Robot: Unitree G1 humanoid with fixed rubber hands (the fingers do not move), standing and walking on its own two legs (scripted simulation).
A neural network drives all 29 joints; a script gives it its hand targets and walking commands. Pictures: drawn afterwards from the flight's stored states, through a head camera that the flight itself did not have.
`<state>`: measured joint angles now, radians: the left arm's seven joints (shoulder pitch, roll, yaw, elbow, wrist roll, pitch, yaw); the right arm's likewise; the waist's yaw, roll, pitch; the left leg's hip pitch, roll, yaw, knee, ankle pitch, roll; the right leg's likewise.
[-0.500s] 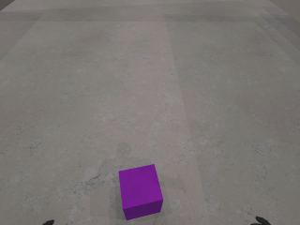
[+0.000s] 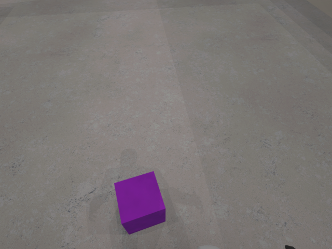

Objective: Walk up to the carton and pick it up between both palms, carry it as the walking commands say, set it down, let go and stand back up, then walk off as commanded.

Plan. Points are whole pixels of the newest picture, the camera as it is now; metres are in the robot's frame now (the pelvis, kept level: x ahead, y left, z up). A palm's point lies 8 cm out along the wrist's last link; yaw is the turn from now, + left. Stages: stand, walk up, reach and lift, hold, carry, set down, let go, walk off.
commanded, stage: walk off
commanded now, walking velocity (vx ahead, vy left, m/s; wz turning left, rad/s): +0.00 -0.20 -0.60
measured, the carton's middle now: (141, 203) +0.41 +0.14 -0.65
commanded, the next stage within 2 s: stand in 1.38 s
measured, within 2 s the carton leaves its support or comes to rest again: neither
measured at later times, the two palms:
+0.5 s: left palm out of the picture +0.08 +0.15 -0.15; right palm out of the picture +0.00 -0.40 -0.11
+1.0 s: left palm (189, 237) +0.16 -0.05 -0.11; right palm out of the picture -0.15 -0.53 -0.14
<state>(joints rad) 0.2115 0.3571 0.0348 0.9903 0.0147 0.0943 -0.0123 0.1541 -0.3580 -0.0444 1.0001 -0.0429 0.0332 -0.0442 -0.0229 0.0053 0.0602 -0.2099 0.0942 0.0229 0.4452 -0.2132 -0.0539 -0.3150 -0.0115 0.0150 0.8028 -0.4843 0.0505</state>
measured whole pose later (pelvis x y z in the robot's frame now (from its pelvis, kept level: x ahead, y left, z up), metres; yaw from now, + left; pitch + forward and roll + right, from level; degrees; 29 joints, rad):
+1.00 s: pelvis -0.06 -0.24 -0.01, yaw -27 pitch +0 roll +0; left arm 0.14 0.28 0.05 0.84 0.03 0.06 -0.03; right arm 0.21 -0.34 -0.08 0.90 -0.02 0.07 -0.05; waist -0.02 0.05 0.09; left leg -0.46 0.16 0.08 1.15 -0.52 -0.06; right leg -0.31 0.01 -0.05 0.56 -0.25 -0.02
